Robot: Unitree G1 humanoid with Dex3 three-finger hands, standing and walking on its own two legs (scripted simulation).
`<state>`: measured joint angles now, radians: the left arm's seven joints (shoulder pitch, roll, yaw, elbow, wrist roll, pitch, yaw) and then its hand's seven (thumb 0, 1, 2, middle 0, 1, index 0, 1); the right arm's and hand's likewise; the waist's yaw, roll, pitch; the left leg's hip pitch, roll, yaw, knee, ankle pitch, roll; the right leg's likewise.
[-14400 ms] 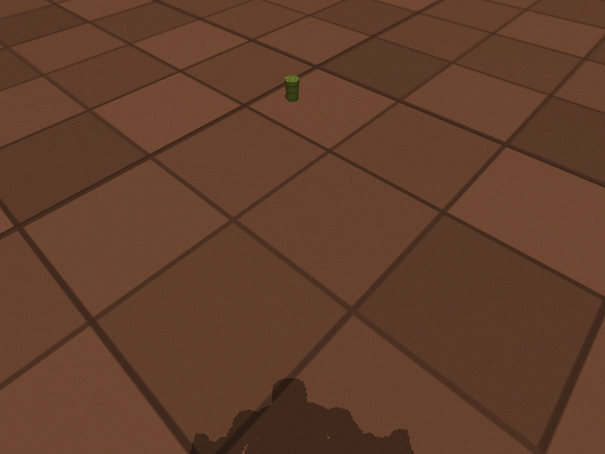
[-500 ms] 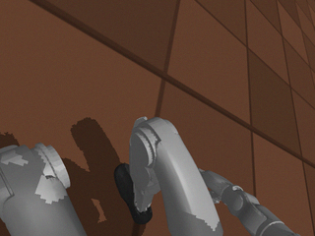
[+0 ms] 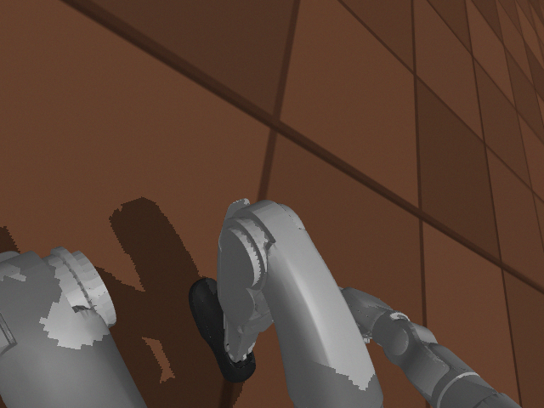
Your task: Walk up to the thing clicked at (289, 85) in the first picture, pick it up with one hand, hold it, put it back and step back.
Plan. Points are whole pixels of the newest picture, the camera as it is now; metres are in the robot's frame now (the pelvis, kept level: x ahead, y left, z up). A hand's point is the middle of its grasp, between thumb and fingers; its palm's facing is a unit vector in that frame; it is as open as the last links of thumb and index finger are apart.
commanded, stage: close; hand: left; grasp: from the side
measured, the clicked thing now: out of the picture +0.45 +0.30 -0.21
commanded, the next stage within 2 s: settle in 0.28 s
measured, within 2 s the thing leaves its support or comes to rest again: leaves its support in 0.78 s
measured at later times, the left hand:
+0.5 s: hand out of the picture +0.44 +0.30 -0.17, palm faces +0.37 -0.93 -0.01, open 11.7 cm
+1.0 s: hand out of the picture +0.43 +0.31 -0.11, palm faces +0.35 -0.93 -0.02, open 11.8 cm
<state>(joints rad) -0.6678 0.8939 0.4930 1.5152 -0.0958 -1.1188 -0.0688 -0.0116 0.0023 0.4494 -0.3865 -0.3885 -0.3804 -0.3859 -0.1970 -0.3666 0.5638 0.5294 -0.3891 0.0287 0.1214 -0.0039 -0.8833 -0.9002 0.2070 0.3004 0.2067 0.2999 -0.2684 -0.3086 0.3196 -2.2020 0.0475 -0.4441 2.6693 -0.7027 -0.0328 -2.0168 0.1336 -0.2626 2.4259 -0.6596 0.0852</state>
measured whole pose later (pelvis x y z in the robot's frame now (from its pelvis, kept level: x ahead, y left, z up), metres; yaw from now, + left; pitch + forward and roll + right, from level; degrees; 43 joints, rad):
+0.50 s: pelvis +0.00 +0.00 +0.01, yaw +0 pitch +11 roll -19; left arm -0.71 0.93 0.46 1.52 -0.07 -1.10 -0.01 0.01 -0.38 0.83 -0.62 -0.90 -0.55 -0.91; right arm -0.19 -0.36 0.57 0.54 -0.39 0.05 0.13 0.00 -0.89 -0.90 0.21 0.30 0.21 0.30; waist -0.27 -0.32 0.32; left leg -2.21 0.05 -0.45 2.66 -0.71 -0.03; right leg -2.01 0.13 -0.27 2.40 -0.66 0.08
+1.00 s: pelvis +0.01 -0.01 +0.02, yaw +2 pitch +16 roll -17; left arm -0.60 0.75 0.44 1.08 -0.07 -0.85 -0.03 0.01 -0.47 0.92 -0.64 -0.94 -0.56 -0.95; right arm -0.09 -0.32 0.42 0.57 -0.30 0.07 0.13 0.00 -0.91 -0.91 0.21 0.30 0.21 0.30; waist -0.21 -0.23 0.22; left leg -2.22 0.05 -0.39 2.59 -0.69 -0.04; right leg -2.03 0.10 -0.24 2.38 -0.68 0.06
